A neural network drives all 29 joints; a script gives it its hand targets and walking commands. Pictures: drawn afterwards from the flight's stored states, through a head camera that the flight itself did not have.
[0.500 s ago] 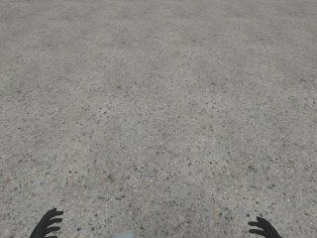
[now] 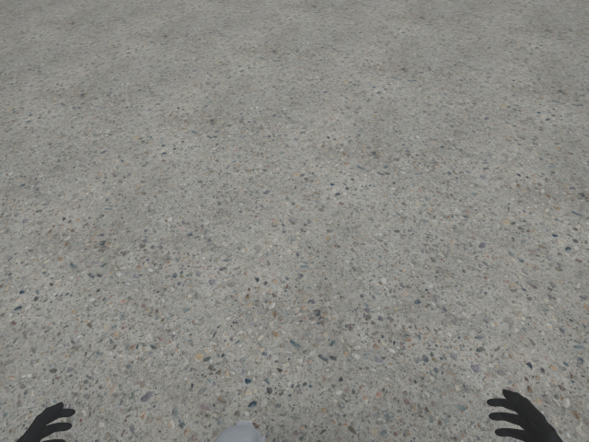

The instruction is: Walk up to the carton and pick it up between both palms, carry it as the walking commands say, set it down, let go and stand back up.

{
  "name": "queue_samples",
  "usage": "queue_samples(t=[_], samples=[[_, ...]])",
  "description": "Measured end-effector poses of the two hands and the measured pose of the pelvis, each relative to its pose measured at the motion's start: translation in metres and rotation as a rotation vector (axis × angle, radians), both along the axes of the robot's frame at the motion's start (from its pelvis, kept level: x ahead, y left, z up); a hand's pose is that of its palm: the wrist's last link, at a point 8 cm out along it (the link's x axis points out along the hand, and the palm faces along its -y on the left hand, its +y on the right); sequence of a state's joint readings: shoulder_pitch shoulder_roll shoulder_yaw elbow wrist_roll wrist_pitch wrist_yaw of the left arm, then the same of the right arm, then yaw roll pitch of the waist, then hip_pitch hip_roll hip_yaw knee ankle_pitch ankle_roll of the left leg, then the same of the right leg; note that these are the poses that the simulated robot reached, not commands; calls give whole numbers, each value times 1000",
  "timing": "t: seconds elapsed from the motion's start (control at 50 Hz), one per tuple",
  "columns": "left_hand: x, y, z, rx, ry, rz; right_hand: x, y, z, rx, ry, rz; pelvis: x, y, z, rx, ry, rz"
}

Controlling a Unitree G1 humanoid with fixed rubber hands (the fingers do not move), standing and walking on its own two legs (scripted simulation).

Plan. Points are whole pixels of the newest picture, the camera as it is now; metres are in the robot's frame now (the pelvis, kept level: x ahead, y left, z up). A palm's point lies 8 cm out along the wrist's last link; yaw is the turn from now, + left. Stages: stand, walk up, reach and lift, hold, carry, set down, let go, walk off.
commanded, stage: walk up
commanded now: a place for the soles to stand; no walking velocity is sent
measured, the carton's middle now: out of the picture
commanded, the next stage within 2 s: none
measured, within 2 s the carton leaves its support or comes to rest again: neither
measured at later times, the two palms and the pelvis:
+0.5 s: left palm out of the picture +0.06 +0.47 -0.03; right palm (373, 314) +0.34 -0.12 -0.09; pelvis +0.09 +0.11 +0.00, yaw +22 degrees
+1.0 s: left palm out of the picture +0.05 +0.59 -0.04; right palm (249, 249) +0.49 +0.10 -0.10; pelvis +0.18 +0.26 -0.01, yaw +38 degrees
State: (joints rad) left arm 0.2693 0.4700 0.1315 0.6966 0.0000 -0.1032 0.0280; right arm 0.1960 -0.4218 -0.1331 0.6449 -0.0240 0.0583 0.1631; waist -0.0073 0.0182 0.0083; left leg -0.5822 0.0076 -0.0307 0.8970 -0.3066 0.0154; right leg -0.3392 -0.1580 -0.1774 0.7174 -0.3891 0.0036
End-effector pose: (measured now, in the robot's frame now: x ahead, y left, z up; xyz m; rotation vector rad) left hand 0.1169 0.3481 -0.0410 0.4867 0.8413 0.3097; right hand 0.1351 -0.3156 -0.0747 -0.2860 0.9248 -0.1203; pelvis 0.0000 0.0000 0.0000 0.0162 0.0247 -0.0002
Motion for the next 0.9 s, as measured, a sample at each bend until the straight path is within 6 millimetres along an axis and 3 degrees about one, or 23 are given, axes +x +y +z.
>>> queue_samples(t=[0.12, 0.16, 0.28, 0.36, 0.52, 0.68, 0.74, 0.84, 0.9], samples=[[-36, 51, -9, -11, 24, 146, 73, 61, 3, -7, -34, 155, 21, 38, -4, -13, 7, 137], [-42, 70, -18, -17, 42, 174, 89, 83, 0, -12, -62, 183, 28, 55, -11, -15, -1, 156], [-19, 87, -13, -36, 18, 159, 104, 111, -4, -16, 7, 206, 48, 78, -4, -13, -15, 190], [-11, 94, -5, -12, -12, 173, 133, 126, -10, 5, -5, 244, 64, 83, -6, 10, -19, 225], [-62, 130, 15, 38, 17, 394, 211, 203, -10, 44, -14, 430, 95, 113, 2, 16, -11, 402], [-107, 171, -14, -17, 76, 559, 280, 305, -9, 28, -42, 585, 125, 174, -10, -21, -20, 543], [-100, 193, -25, -38, 77, 561, 288, 331, -15, 10, -43, 587, 133, 200, -16, -21, -35, 560], [-54, 223, -12, -32, 1, 510, 299, 348, -14, -12, 2, 571, 150, 222, -8, -19, -40, 570], [-39, 234, -5, -7, -30, 511, 315, 361, -17, 0, 0, 582, 163, 230, -8, -5, -37, 581]])
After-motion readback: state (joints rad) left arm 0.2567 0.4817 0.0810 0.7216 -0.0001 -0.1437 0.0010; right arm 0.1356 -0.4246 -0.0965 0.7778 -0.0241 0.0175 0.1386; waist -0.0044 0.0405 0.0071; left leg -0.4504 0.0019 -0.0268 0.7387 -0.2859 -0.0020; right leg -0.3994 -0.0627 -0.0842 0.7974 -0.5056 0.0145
